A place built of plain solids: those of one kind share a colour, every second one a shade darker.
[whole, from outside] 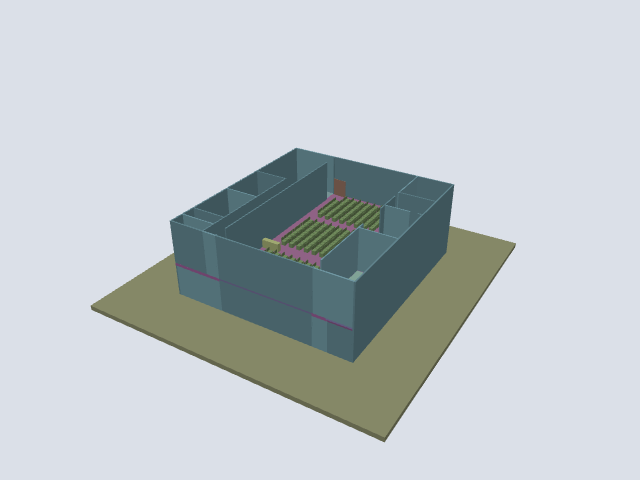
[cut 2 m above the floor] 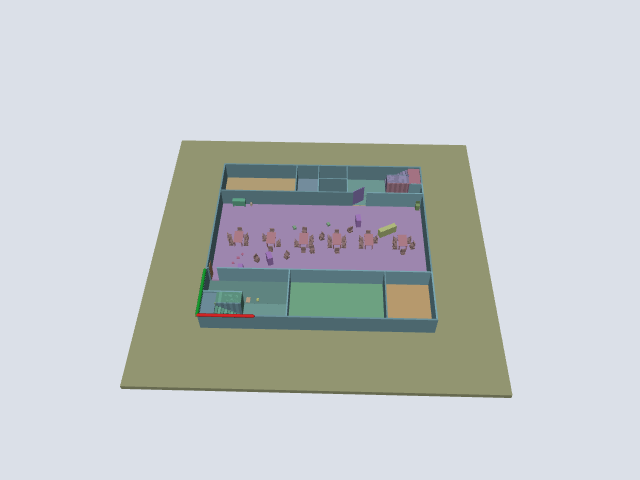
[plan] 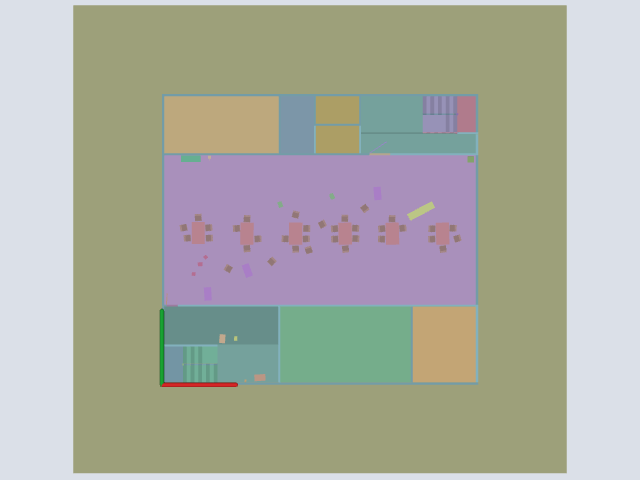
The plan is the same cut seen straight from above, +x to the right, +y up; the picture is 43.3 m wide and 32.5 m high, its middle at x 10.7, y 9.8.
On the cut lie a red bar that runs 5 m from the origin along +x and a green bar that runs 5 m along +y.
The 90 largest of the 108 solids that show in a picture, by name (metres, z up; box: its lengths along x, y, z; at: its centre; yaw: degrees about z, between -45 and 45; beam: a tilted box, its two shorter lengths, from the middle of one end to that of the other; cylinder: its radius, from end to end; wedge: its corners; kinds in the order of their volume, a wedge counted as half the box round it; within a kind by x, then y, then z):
{
 "under_1": {"box": [33.41, 31.69, 0.5], "at": [10.71, 9.85, -0.33]},
 "wall_1": {"box": [0.16, 5.13, 4.6], "at": [0.08, 2.73, 5.89]},
 "wall_2": {"box": [0.16, 2.57, 3.59], "at": [0.08, 4.0, 1.5]},
 "wall_3": {"box": [0.16, 10.12, 8.49], "at": [0.08, 10.48, 3.94]},
 "wall_4": {"box": [0.16, 3.86, 8.49], "at": [0.08, 17.6, 3.94]},
 "wall_5": {"box": [3.76, 0.13, 3.59], "at": [1.88, 2.65, 1.5]},
 "wall_6": {"box": [4.94, 0.13, 4.6], "at": [2.47, 15.61, 5.89]},
 "wall_7": {"box": [0.13, 3.86, 4.6], "at": [4.72, 17.6, 5.89]},
 "wall_8": {"box": [14.05, 0.13, 3.59], "at": [7.03, 15.61, 1.5]},
 "wall_9": {"box": [3.21, 0.13, 4.6], "at": [7.3, 15.61, 5.89]},
 "wall_10": {"box": [0.13, 3.66, 4.6], "at": [7.95, 1.99, 5.89]},
 "wall_11": {"box": [0.13, 5.13, 3.59], "at": [7.95, 2.73, 1.5]},
 "wall_12": {"box": [0.13, 3.86, 3.59], "at": [7.97, 17.6, 1.5]},
 "wall_13": {"box": [0.13, 2.65, 4.6], "at": [8.04, 17.0, 5.89]},
 "wall_14": {"box": [0.13, 1.87, 3.59], "at": [10.36, 16.6, 1.5]},
 "wall_15": {"box": [0.13, 1.87, 3.59], "at": [10.36, 18.6, 1.5]},
 "wall_16": {"box": [21.41, 0.16, 8.49], "at": [10.71, 0.08, 3.94]},
 "wall_17": {"box": [21.41, 0.16, 8.49], "at": [10.71, 19.61, 3.94]},
 "wall_18": {"box": [17.98, 0.13, 4.6], "at": [10.9, 5.36, 5.89]},
 "wall_19": {"box": [20.34, 0.13, 3.59], "at": [11.24, 5.36, 1.5]},
 "wall_20": {"box": [3.19, 0.13, 3.59], "at": [11.88, 17.6, 1.5]},
 "wall_21": {"box": [0.13, 3.66, 4.6], "at": [13.08, 1.99, 5.89]},
 "wall_22": {"box": [0.13, 3.86, 4.6], "at": [13.37, 17.6, 5.89]},
 "wall_23": {"box": [0.13, 1.87, 3.59], "at": [13.41, 16.6, 1.5]},
 "wall_24": {"box": [0.13, 1.87, 3.59], "at": [13.41, 18.6, 1.5]},
 "wall_25": {"box": [13.53, 0.13, 4.6], "at": [14.64, 3.88, 5.89]},
 "wall_26": {"box": [7.49, 0.13, 4.6], "at": [16.25, 15.61, 5.89]},
 "wall_27": {"box": [0.13, 5.13, 3.59], "at": [16.91, 2.73, 1.5]},
 "wall_28": {"box": [0.13, 3.66, 4.6], "at": [18.21, 1.99, 5.89]},
 "wall_29": {"box": [5.96, 0.13, 3.59], "at": [18.43, 15.61, 1.5]},
 "wall_30": {"box": [0.13, 3.66, 4.6], "at": [19.77, 1.99, 5.89]},
 "wall_31": {"box": [1.42, 0.13, 3.59], "at": [20.7, 17.04, 1.5]},
 "wall_32": {"box": [0.16, 3.66, 4.6], "at": [21.33, 1.99, 5.89]},
 "wall_33": {"box": [0.16, 5.13, 3.59], "at": [21.33, 2.73, 1.5]},
 "wall_34": {"box": [0.16, 1.34, 4.6], "at": [21.33, 4.62, 5.89]},
 "wall_35": {"box": [0.16, 10.12, 8.49], "at": [21.33, 10.48, 3.94]},
 "wall_36": {"box": [0.16, 1.3, 3.59], "at": [21.33, 16.32, 1.5]},
 "wall_37": {"box": [0.16, 3.86, 4.6], "at": [21.33, 17.6, 5.89]},
 "wall_38": {"box": [0.16, 2.43, 3.59], "at": [21.33, 18.32, 1.5]},
 "floor_dining_1": {"box": [21.09, 10.12, 0.5], "at": [10.71, 10.48, -0.25]},
 "hall_stair_1": {"box": [0.26, 1.16, 1.92], "at": [1.55, 0.74, 0.66]},
 "hall_stair_2": {"box": [0.52, 1.16, 1.74], "at": [1.68, 0.74, 0.57]},
 "hall_stair_3": {"box": [0.78, 1.16, 1.56], "at": [1.81, 0.74, 0.48]},
 "hall_stair_4": {"box": [1.04, 1.16, 1.38], "at": [1.94, 0.74, 0.39]},
 "hall_stair_5": {"box": [1.3, 1.16, 1.2], "at": [2.07, 0.74, 0.3]},
 "hall_stair_6": {"box": [1.56, 1.16, 1.02], "at": [2.2, 0.74, 0.21]},
 "hall_stair_7": {"box": [1.82, 1.16, 0.84], "at": [2.33, 0.74, 0.12]},
 "hall_stair_8": {"box": [2.08, 1.16, 0.66], "at": [2.46, 0.74, 0.03]},
 "hall_stair_9": {"box": [2.34, 1.16, 0.48], "at": [2.59, 0.74, -0.06]},
 "hall_stair_10": {"box": [2.34, 1.16, 2.27], "at": [2.59, 2.01, 0.84]},
 "hall_stair_11": {"box": [2.08, 1.16, 2.45], "at": [2.72, 2.01, 0.93]},
 "hall_stair_12": {"box": [1.82, 1.16, 2.63], "at": [2.85, 2.01, 1.02]},
 "hall_stair_13": {"box": [1.56, 1.16, 2.81], "at": [2.98, 2.01, 1.11]},
 "hall_stair_14": {"box": [1.3, 1.16, 2.99], "at": [3.11, 2.01, 1.2]},
 "hall_stair_15": {"box": [1.04, 1.16, 3.17], "at": [3.24, 2.01, 1.29]},
 "hall_stair_16": {"box": [0.78, 1.16, 3.35], "at": [3.37, 2.01, 1.38]},
 "back_stair_1": {"box": [1.3, 1.16, 2.99], "at": [18.3, 17.68, 1.2]},
 "back_stair_2": {"box": [1.56, 1.16, 2.81], "at": [18.43, 17.68, 1.11]},
 "back_stair_3": {"box": [1.82, 1.16, 2.63], "at": [18.56, 17.68, 1.02]},
 "back_stair_4": {"box": [2.08, 1.16, 2.45], "at": [18.69, 17.68, 0.93]},
 "back_stair_5": {"box": [2.34, 1.16, 2.27], "at": [18.82, 17.68, 0.84]},
 "back_stair_6": {"box": [2.34, 1.16, 0.48], "at": [18.82, 18.95, -0.06]},
 "back_stair_7": {"box": [2.08, 1.16, 0.66], "at": [18.95, 18.95, 0.03]},
 "back_stair_8": {"box": [1.82, 1.16, 0.84], "at": [19.08, 18.95, 0.12]},
 "back_stair_9": {"box": [1.56, 1.16, 1.02], "at": [19.21, 18.95, 0.21]},
 "back_stair_10": {"box": [1.3, 1.16, 1.2], "at": [19.34, 18.95, 0.3]},
 "back_stair_11": {"box": [1.04, 1.16, 1.38], "at": [19.47, 18.95, 0.39]},
 "back_stair_12": {"box": [0.78, 1.16, 1.56], "at": [19.6, 18.95, 0.48]},
 "back_stair_13": {"box": [0.52, 1.16, 1.74], "at": [19.73, 18.95, 0.57]},
 "back_stair_14": {"box": [0.26, 1.16, 1.92], "at": [19.86, 18.95, 0.66]},
 "upper_floor_hall_1": {"box": [21.09, 10.12, 0.16], "at": [10.71, 10.48, 3.51]},
 "floor_lobby_1": {"box": [7.72, 2.57, 0.5], "at": [4.02, 4.0, -0.25]},
 "floor_lobby_2": {"box": [4.12, 2.56, 0.5], "at": [5.82, 1.44, -0.25]},
 "floor_lobby_3": {"box": [4.17, 2.43, 0.5], "at": [15.56, 18.32, -0.25]},
 "floor_lobby_4": {"box": [7.77, 1.3, 0.5], "at": [17.36, 16.32, -0.25]},
 "floor_reading_1": {"box": [8.84, 5.13, 0.5], "at": [12.43, 2.73, -0.25]},
 "floor_kitchen_1": {"box": [7.75, 3.86, 0.5], "at": [4.04, 17.6, -0.25]},
 "floor_office_1": {"box": [4.27, 5.13, 0.5], "at": [19.11, 2.73, -0.25]},
 "hall_stair_landing_1": {"box": [1.26, 2.43, 2.1], "at": [0.79, 1.38, 0.75]},
 "back_stair_landing_1": {"box": [1.26, 2.43, 2.1], "at": [20.62, 18.32, 0.75]},
 "floor_wc_1": {"box": [2.93, 1.87, 0.5], "at": [11.88, 16.6, -0.25]},
 "floor_wc_2": {"box": [2.93, 1.87, 0.5], "at": [11.88, 18.6, -0.25]},
 "floor_store_1": {"box": [2.25, 3.86, 0.5], "at": [9.16, 17.6, -0.25]},
 "upper_floor_back_1": {"box": [7.82, 1.43, 0.16], "at": [17.34, 16.39, 3.51]},
 "table_trolley_1": {"box": [0.5, 1.9, 0.9], "at": [14.43, 6.43, 4.04]},
 "table_trolley_2": {"box": [1.9, 0.5, 0.9], "at": [17.55, 11.77, 0.45], "yaw": 28.0},
 "stack_trolley_1": {"box": [0.5, 0.9, 1.09], "at": [3.1, 6.15, 0.55], "yaw": 3.3},
 "stack_trolley_2": {"box": [0.5, 0.9, 1.09], "at": [5.78, 7.73, 0.55], "yaw": 19.6},
 "stack_trolley_3": {"box": [0.5, 0.9, 1.02], "at": [14.59, 12.95, 0.51], "yaw": 4.8},
 "sideboard_1": {"box": [1.35, 0.45, 0.71], "at": [1.96, 15.3, 0.51]}
}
